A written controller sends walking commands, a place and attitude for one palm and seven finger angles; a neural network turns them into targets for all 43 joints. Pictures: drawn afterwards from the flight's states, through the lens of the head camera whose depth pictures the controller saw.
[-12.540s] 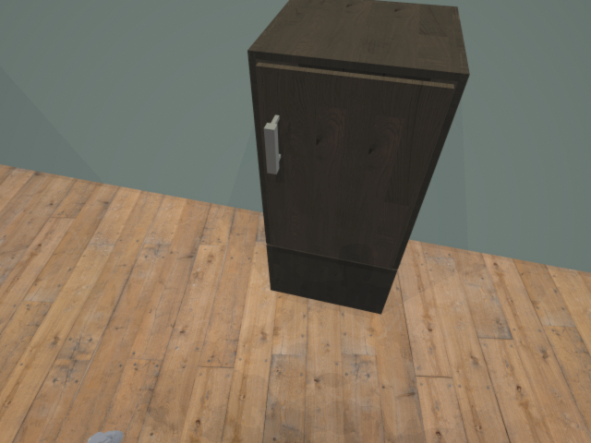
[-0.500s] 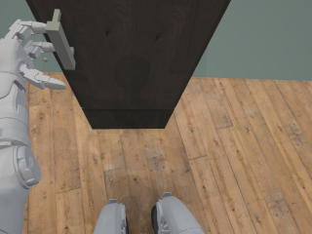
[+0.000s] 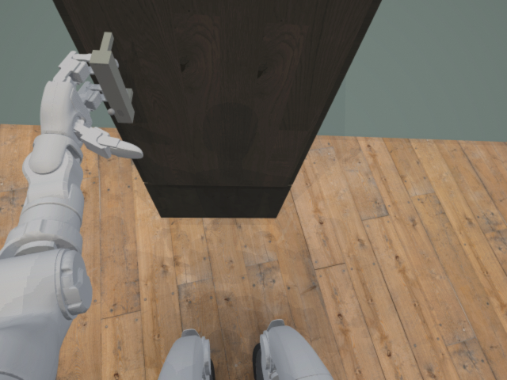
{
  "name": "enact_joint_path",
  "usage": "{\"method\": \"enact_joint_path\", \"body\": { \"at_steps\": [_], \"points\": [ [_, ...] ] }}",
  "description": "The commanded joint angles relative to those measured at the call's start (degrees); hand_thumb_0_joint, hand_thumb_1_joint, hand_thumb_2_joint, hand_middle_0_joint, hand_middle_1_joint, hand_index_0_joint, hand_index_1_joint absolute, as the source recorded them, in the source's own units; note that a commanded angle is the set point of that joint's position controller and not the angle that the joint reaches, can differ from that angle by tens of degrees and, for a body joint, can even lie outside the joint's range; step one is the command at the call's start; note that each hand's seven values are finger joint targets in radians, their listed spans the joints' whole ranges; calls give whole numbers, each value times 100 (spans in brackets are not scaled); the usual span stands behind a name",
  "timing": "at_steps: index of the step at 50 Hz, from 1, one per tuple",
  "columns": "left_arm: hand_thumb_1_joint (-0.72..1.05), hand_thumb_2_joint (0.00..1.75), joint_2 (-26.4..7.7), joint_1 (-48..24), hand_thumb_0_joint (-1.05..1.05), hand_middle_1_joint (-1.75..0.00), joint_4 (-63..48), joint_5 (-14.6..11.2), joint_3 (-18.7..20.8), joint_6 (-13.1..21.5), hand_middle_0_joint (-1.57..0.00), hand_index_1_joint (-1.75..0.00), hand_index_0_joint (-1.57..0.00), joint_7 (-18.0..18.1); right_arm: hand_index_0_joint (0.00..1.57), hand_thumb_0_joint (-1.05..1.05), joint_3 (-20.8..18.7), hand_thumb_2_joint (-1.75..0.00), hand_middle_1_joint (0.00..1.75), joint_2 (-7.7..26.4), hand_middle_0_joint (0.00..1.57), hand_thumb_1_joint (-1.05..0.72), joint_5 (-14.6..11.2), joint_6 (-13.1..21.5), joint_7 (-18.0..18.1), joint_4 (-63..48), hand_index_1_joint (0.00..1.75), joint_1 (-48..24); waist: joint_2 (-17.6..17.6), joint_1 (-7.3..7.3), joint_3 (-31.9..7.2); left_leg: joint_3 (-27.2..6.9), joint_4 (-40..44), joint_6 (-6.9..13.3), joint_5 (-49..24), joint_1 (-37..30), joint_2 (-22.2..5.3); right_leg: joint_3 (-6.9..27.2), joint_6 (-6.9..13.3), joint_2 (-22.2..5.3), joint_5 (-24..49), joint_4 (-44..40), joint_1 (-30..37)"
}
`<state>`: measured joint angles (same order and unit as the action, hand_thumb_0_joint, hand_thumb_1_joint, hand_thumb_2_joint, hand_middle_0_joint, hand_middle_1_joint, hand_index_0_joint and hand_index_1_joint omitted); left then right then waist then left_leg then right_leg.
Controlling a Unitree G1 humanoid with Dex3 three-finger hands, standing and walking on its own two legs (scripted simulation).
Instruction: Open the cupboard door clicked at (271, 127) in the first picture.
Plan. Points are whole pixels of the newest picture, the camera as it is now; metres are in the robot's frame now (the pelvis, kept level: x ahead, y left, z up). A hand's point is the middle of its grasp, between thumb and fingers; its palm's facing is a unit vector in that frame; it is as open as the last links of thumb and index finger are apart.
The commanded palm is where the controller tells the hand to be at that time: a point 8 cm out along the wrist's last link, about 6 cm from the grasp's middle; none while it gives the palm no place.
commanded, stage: slide the fingers in behind the handle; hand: left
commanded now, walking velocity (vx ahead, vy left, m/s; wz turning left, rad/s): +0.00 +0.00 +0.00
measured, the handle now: (117, 80) +0.56 +0.17 +0.07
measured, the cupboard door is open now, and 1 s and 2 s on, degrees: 0 0 15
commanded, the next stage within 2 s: close the thumb around the handle in 0.64 s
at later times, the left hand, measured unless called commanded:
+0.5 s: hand (119, 112) +0.51 +0.17 +0.06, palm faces -0.06 -1.00 -0.01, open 14.0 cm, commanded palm +0.49 +0.21 +0.06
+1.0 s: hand (116, 110) +0.51 +0.17 +0.06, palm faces -0.06 -1.00 +0.00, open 12.1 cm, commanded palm +0.49 +0.21 +0.06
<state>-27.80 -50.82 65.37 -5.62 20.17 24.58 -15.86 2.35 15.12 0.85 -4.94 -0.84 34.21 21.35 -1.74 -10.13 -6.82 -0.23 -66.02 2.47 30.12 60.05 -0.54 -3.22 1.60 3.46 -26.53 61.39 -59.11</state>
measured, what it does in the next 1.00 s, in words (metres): stands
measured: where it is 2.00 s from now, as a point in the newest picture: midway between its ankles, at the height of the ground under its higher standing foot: outside the picture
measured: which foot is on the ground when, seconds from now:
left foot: down 0.00-1.00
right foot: down 0.00-1.00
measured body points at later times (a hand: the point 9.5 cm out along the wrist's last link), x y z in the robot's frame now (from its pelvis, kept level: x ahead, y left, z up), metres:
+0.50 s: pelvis -0.01 +0.00 +0.00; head +0.14 +0.01 +0.42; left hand +0.51 +0.22 +0.06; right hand +0.00 -0.27 -0.11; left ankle +0.00 +0.09 -0.65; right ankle +0.02 -0.11 -0.65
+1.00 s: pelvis +0.00 +0.00 +0.00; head +0.14 +0.03 +0.42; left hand +0.51 +0.23 +0.06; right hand +0.01 -0.26 -0.11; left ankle +0.00 +0.09 -0.65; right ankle +0.02 -0.11 -0.65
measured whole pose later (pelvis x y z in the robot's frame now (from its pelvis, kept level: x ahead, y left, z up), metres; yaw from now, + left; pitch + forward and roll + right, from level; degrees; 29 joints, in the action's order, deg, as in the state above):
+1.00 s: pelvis +0.00 +0.00 +0.00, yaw +0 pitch +25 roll -4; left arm -27.6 -53.3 67.5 -5.7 20.5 23.9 -15.5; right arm 2.9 15.2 0.8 -4.7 -0.6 34.1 21.6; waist -1.8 -10.6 -6.8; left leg -0.1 -66.8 2.8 30.2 61.3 -0.4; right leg -3.0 1.3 3.3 -26.5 62.1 -60.4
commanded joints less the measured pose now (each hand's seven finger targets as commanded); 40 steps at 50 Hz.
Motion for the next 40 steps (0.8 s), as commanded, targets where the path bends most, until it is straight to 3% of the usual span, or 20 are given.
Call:
{"method": "enact_joint_path", "body": {
  "at_steps": [1, 2, 4, 8, 9, 12, 14, 15, 19, 22, 24, 25, 30, 31, 32, 34, 35, 37, 40],
  "points": [
    [-50, 30, -1093, -2483, 0, -120, -759, -59, -15, 225, -30, -120, -30, -12, 20, 0, -363, -90, 30, 1059, 20, -90, -44, 66, 70, -168, 30, 1009, -488, -206, -2560, -396, 659, -74, -2290, -2015, -51, 195, -15, -7, 1723, -680, 1060],
    [-50, 30, -1253, -2607, 0, -120, -827, -59, 85, 190, -30, -120, -30, 8, 20, 0, -358, -90, 30, 1080, 20, -90, -45, 62, 94, -174, 30, 1024, -450, -209, -2581, -390, 685, -57, -2200, -1914, -44, 214, -18, -17, 1712, -683, 1161],
    [-50, 30, -1261, -2709, 0, -120, -1006, -78, 119, 221, -30, -120, -30, 42, 20, 0, -355, -90, 30, 1052, 20, -90, -41, 93, 105, -214, 30, 1007, -719, -128, -2877, -385, 671, -75, -2349, -2086, -27, 224, 2, -28, 1802, -638, 1188],
    [-50, 30, -1056, -2773, 0, -120, -990, -77, -7, 310, -30, -120, -30, 98, 20, 0, -344, -90, 30, 1009, 20, -90, -8, 151, 83, -194, 30, 1021, -566, -216, -2747, -370, 615, -36, -2289, -1951, -10, 239, -4, -15, 1824, -639, 1201],
    [-50, 30, -1188, -2618, 0, -120, -921, -69, 111, 311, -30, -120, -30, 96, 20, 0, -349, -90, 30, 1034, 20, -90, -13, 147, 85, -199, 30, 1014, -502, -145, -2830, -344, 603, -42, -2242, -1874, -10, 272, -14, -23, 1830, -638, 1291],
    [-50, 30, -1284, -2560, 0, -120, -900, -77, 160, 277, -30, -120, -30, 69, 20, 0, -334, -90, 30, 1028, 20, -90, -27, 146, 90, -224, 30, 1006, -443, -133, -2842, -277, 596, -15, -2120, -1604, 11, 335, -24, -33, 1896, -649, 1508],
    [-50, 30, -1354, -2819, 0, -120, -1071, -56, 166, 323, -30, -120, -30, 78, 20, 0, -338, -90, 30, 1026, 20, -90, -28, 158, 92, -211, 30, 1020, -644, -154, -2944, -299, 590, -23, -2201, -1772, -2, 326, -18, -35, 1915, -611, 1409],
    [-50, 30, -1357, -2653, 0, -120, -970, -45, 203, 306, -30, -120, -30, 76, 20, 0, -337, -90, 30, 1022, 20, -90, -25, 154, 83, -223, 30, 1027, -678, -88, -2952, -294, 594, -38, -2185, -1754, 9, 320, -11, -34, 1879, -612, 1437],
    [-50, 30, -1515, -2548, 0, -120, -1018, -52, 326, 289, -30, -120, -30, 54, 20, 0, -337, -90, 30, 1032, 20, -90, -39, 145, 96, -252, 30, 1038, -549, -64, -2970, -269, 598, -21, -2241, -1697, -1, 331, -19, -25, 1991, -619, 1560],
    [-50, 30, -1365, -2535, 0, -120, -897, -82, 208, 220, -30, -120, -30, 20, 20, 0, -324, -90, 30, 1032, 20, -90, -47, 145, 101, -250, 30, 1028, -472, -118, -2776, -279, 633, -18, -2056, -1585, -1, 314, -28, -26, 1822, -658, 1488],
    [-50, 30, -1467, -2654, 0, -120, -1061, -84, 269, 271, -30, -120, -30, 16, 20, 0, -336, -90, 30, 1042, 20, -90, -39, 153, 107, -241, 30, 1049, -663, -77, -2927, -311, 638, -42, -2212, -1804, -16, 296, -10, -24, 1883, -617, 1437],
    [-50, 30, -1306, -2554, 0, -120, -1002, -93, 169, 264, -30, -120, -30, 14, 20, 0, -344, -90, 30, 1038, 20, -90, -51, 153, 100, -240, 30, 1037, -618, -113, -2907, -328, 650, -44, -2223, -1899, -21, 276, -11, -16, 1835, -642, 1337],
    [-50, 30, -1139, -2590, 0, -120, -995, -104, 84, 296, -30, -120, -30, 46, 20, 0, -362, -90, 30, 1038, 20, -90, -26, 164, 88, -193, 30, 1055, -631, -141, -2915, -355, 617, -60, -2360, -2025, -35, 239, -15, -15, 1864, -617, 1191],
    [-50, 30, -1275, -2608, 0, -120, -994, -113, 189, 297, -30, -120, -30, 62, 20, 0, -364, -90, 30, 1065, 20, -90, -25, 161, 95, -183, 30, 1068, -525, -145, -2861, -368, 629, -58, -2320, -1971, -45, 236, -17, -16, 1835, -624, 1219],
    [-50, 30, -1185, -2495, 0, -120, -859, -107, 120, 259, -30, -120, -30, 52, 20, 0, -349, -90, 30, 1053, 20, -90, -32, 160, 91, -200, 30, 1053, -469, -144, -2756, -345, 646, -48, -2235, -1851, -25, 249, -18, -7, 1802, -649, 1263],
    [-50, 30, -1441, -2608, 0, -120, -944, -77, 289, 299, -30, -120, -30, 75, 20, 0, -342, -90, 30, 1060, 20, -90, -24, 156, 105, -199, 30, 1072, -528, -96, -2852, -333, 623, -43, -2311, -1819, -16, 270, -12, -21, 1908, -607, 1362],
    [-50, 30, -1286, -2535, 0, -120, -846, -77, 188, 270, -30, -120, -30, 70, 20, 0, -341, -90, 30, 1044, 20, -90, -33, 153, 104, -214, 30, 1047, -545, -128, -2789, -312, 617, -38, -2263, -1782, -7, 272, -18, -22, 1882, -621, 1315],
    [-50, 30, -1344, -2570, 0, -120, -896, -31, 204, 270, -30, -120, -30, 75, 20, 0, -344, -90, 30, 1047, 20, -90, -23, 148, 106, -211, 30, 1059, -524, -118, -2810, -338, 610, -42, -2297, -1803, -17, 266, -18, -22, 1885, -597, 1313],
    [-33, 37, -1258, -2553, 0, -122, -987, -53, 143, 298, -31, -122, -31, 57, 20, 0, -346, -90, 30, 1043, 20, -90, -20, 135, 95, -216, 30, 1050, -637, -108, -2891, -370, 614, -69, -2462, -2031, -34, 225, -4, -20, 1918, -575, 1208]
  ]
}}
